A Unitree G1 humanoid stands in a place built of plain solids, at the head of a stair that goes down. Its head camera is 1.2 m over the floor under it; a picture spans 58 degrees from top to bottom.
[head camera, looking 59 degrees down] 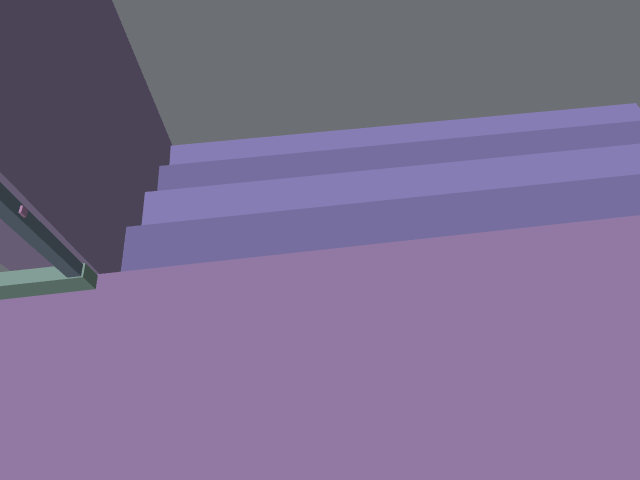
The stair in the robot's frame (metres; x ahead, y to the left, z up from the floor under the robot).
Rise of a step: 0.14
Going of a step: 0.27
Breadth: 2.68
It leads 7 degrees to the left of straight ahead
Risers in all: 5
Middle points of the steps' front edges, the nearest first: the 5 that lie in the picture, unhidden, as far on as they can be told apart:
0.77 -0.65 0.00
1.03 -0.62 -0.14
1.29 -0.58 -0.28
1.56 -0.55 -0.42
1.82 -0.52 -0.55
